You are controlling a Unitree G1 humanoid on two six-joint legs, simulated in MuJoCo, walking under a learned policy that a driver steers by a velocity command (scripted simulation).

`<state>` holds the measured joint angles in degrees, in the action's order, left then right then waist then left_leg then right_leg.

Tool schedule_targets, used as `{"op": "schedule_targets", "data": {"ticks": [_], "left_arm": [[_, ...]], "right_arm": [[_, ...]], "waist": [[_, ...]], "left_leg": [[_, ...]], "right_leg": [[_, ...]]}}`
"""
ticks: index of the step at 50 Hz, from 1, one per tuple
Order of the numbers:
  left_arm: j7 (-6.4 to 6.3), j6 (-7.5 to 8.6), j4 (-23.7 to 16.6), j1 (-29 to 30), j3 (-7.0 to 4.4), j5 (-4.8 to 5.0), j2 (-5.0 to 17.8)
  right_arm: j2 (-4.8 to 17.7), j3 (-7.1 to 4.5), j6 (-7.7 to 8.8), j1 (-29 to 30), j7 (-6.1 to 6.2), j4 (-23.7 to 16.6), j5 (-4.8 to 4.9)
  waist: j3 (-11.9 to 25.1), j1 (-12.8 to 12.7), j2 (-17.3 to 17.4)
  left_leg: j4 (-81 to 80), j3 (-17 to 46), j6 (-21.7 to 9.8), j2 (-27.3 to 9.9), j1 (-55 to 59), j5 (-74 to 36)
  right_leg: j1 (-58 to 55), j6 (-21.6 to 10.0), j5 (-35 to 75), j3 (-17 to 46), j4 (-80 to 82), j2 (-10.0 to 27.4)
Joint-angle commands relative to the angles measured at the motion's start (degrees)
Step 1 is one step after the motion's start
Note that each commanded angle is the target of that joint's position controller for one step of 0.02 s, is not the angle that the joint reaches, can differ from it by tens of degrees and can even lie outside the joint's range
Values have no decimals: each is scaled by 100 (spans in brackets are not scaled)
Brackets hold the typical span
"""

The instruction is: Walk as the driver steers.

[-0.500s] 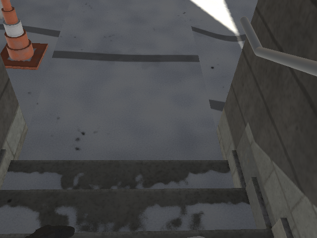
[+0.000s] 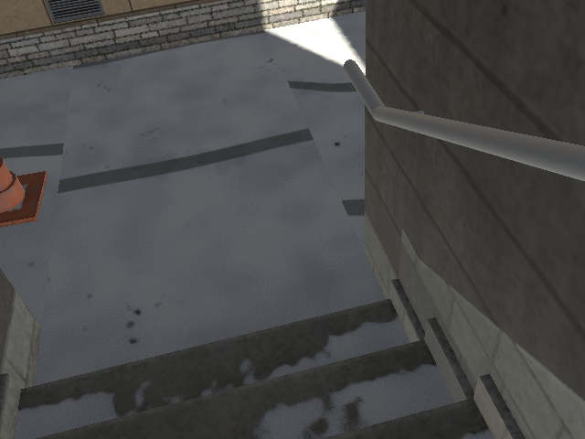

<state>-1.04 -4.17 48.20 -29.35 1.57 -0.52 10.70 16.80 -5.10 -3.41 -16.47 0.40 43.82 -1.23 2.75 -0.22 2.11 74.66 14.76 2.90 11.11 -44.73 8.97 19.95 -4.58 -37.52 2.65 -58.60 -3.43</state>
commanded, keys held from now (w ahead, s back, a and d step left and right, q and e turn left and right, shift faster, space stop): q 0.14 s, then w+q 0.28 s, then q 0.14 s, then no key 0.16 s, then e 0.28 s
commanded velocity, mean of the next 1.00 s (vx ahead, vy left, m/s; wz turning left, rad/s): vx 0.13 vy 0.00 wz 0.25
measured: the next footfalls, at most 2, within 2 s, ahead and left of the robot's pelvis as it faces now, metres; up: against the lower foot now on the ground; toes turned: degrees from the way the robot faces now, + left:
left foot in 0.52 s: -0.01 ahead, +0.18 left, +0.00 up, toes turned +16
right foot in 1.04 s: +0.21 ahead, +0.12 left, -0.17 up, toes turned +19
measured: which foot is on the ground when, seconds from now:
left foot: up 0.00-0.50, down 0.52-1.00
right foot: down 0.00-0.52, up 0.54-1.00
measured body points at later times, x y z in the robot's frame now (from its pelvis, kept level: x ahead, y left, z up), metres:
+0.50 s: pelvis +0.00 +0.06 +0.01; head +0.00 +0.07 +0.46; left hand -0.10 +0.33 -0.12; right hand +0.22 -0.16 -0.09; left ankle -0.04 +0.17 -0.65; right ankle -0.06 -0.08 -0.68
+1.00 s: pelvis +0.07 +0.14 -0.04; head +0.08 +0.14 +0.41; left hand +0.13 +0.40 -0.16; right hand +0.17 -0.09 -0.18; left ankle -0.05 +0.17 -0.67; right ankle +0.20 +0.11 -0.78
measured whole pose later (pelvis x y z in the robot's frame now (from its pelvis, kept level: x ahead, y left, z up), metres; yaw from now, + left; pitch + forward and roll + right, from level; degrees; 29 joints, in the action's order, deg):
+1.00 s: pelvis +0.07 +0.14 -0.04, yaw +19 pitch -1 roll +3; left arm 1.8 -0.3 46.2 -9.2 -0.4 -1.2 12.3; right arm 12.1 0.3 0.0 -21.0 4.0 51.0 -2.3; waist -0.9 2.2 -3.0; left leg 68.6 -4.4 -6.4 7.8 -20.0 43.1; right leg 22.2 -2.9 20.5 2.8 -26.1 -2.8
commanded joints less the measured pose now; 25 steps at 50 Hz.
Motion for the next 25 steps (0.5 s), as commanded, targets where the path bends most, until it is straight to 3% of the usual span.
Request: {"op": "schedule_targets", "data": {"ticks": [1,3,4,5,7,8,9,10,11,12,13,15,18,19,21,22,23,24,25], "left_arm": [[-61,300,-733,1174,-333,57,871],[-163,384,-512,507,-420,53,969],[-190,416,-473,210,-438,19,968],[-208,477,-408,-47,-470,-25,1016],[-256,507,-320,-308,-503,-71,997],[-220,467,-344,-314,-450,-102,905],[-187,469,-373,-209,-489,-138,1100],[-190,499,-450,35,-482,-148,1079],[-181,531,-439,23,-554,-125,1277],[-183,565,-411,-23,-581,-69,1302],[-133,584,-409,39,-579,-128,1311],[-99,615,-343,-19,-622,-135,1395],[-67,663,-294,-31,-634,-126,1376],[-43,687,-252,-132,-654,-147,1416],[33,717,-254,86,-696,-213,1522],[74,698,-317,360,-691,-230,1533],[84,678,-405,626,-693,-216,1543],[81,660,-476,927,-713,-198,1619],[63,654,-553,1308,-744,-166,1731]], "right_arm": [[471,-131,-100,-34,-65,-165,-182],[474,-147,-95,279,-109,-252,-245],[454,-164,-92,267,-105,-242,-221],[490,-170,-71,308,-66,-238,-258],[506,-172,-46,492,-36,-336,-221],[339,-121,-84,295,-27,-290,-154],[276,-85,-110,209,-21,-277,-50],[239,-36,-147,143,10,-261,-120],[288,-37,-189,112,44,-281,-129],[254,-19,-175,212,22,-298,-137],[248,-35,-156,313,5,-270,-75],[228,-39,-123,416,-41,-298,-66],[208,-48,-33,669,-42,-416,-118],[238,-53,-30,814,-57,-473,-174],[281,-60,-37,815,-86,-473,-153],[268,-67,-57,821,-109,-460,-26],[223,-41,-56,772,-127,-468,3],[181,-20,-50,551,-141,-420,42],[209,-34,-44,-191,-124,-218,97]], "waist": [[-327,339,-331],[-343,-12,-502],[-281,-162,-619],[-118,-334,-953],[-177,-531,-965],[-169,-423,-904],[-96,-369,-1050],[-154,-289,-1088],[-228,-275,-1069],[-307,-315,-957],[-429,-331,-840],[-499,-362,-832],[-622,-446,-893],[-609,-504,-757],[-509,-419,-983],[-473,-303,-1054],[-482,-210,-1140],[-427,-31,-1249],[-135,425,-1211]], "left_leg": [[529,-493,-52,-168,788,-715],[17,-436,-10,-269,220,-800],[-107,-438,-5,-306,75,-568],[-45,-374,4,-426,-239,-110],[-229,-262,-3,-500,-742,238],[-301,-580,-45,-492,-347,675],[-233,-688,-94,-501,-124,632],[-76,-817,-251,-612,194,1276],[54,-909,-371,-686,55,1355],[18,-853,-451,-747,-182,1248],[-108,-862,-538,-808,-111,1017],[-178,-944,-607,-851,-119,804],[-305,-1038,-614,-874,-131,697],[-418,-1010,-607,-897,-108,628],[-625,-1222,-617,-967,267,670],[-781,-1471,-660,-1026,633,691],[-1062,-1697,-683,-1020,1124,839],[-1486,-1964,-726,-938,1930,1064],[-2044,-2318,-821,-655,3349,1107]], "right_leg": [[625,-482,3224,991,2244,1007],[-539,-537,4025,825,1988,1102],[-1009,-489,4932,774,2001,1133],[-1699,-446,5782,966,1977,1307],[-2254,-567,6261,1116,1867,1516],[-2029,-589,7020,1063,2103,1557],[-1917,-721,6566,1145,2172,1584],[-1588,-806,6714,1398,2463,1949],[-1648,-890,6070,1529,2543,2018],[-1755,-1028,5148,1664,2643,2117],[-1571,-1025,4715,1515,2592,2057],[-1476,-1007,3980,1420,2528,2103],[-1282,-899,3613,1338,2416,2319],[-1216,-829,3488,1277,2468,2326],[-873,-648,3267,985,2287,2338],[-610,-544,3262,757,2140,2314],[-229,-408,3523,471,2010,2252],[239,-218,3919,91,1801,2144],[854,29,4993,-484,1002,1912]]}}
